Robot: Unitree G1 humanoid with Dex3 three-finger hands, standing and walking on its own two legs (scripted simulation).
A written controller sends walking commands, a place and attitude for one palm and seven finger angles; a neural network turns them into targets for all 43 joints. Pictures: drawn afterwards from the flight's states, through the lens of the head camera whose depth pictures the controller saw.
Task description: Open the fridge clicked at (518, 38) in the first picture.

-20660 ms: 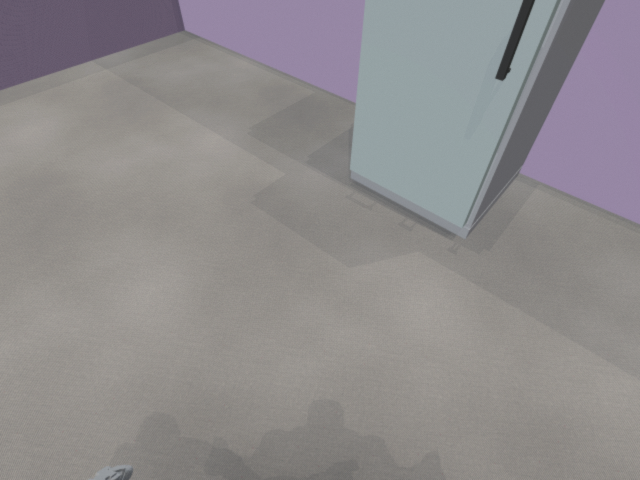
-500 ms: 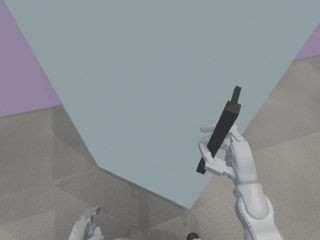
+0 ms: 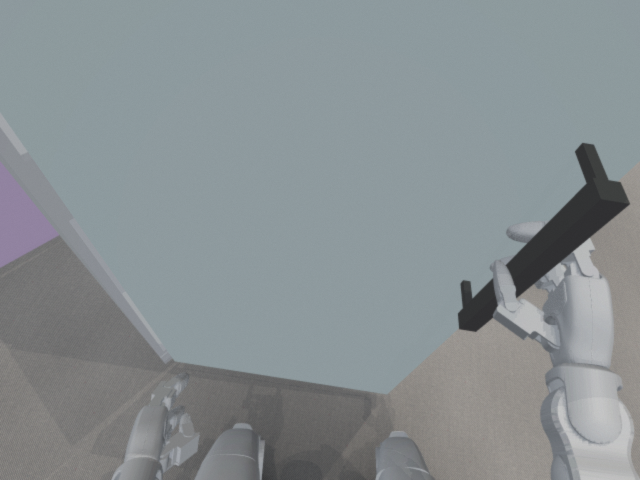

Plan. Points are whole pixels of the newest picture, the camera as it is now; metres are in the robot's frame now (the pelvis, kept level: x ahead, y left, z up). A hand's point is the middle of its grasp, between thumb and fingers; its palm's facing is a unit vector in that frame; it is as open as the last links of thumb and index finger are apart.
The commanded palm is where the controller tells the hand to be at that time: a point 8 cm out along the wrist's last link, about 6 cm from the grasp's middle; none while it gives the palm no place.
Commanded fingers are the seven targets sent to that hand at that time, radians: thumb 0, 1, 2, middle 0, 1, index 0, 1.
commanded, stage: walk backward, drawing the door open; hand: right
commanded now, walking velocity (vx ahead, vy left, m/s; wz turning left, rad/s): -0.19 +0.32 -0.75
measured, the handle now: (515, 256) +0.34 -0.17 +0.13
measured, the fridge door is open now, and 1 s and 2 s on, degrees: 54 66 59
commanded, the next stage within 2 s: stop walking and hold the door back in 0.08 s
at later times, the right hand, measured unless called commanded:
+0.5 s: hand (486, 390) +0.20 -0.11 +0.13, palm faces +0.57 +0.75 -0.32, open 6.0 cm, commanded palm +0.18 -0.18 +0.12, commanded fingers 0.00 -0.90 -0.90 0.45 1.40 0.45 1.40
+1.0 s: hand (482, 383) +0.20 -0.11 +0.14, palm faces +0.72 +0.65 -0.26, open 6.0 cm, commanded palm +0.18 -0.16 +0.12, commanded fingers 0.00 -0.90 -0.90 0.45 1.40 0.45 1.40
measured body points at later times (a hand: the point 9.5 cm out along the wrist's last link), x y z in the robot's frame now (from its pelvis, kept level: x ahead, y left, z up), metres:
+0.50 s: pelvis -0.06 +0.21 +0.01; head -0.04 +0.25 +0.45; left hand +0.20 +0.36 -0.10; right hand +0.16 -0.15 +0.15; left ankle +0.09 +0.26 -0.70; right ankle -0.12 +0.04 -0.65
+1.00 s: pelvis -0.11 +0.32 +0.01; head -0.04 +0.35 +0.46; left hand -0.03 +0.59 -0.14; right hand +0.16 -0.14 +0.16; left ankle -0.05 +0.39 -0.71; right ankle -0.19 +0.17 -0.68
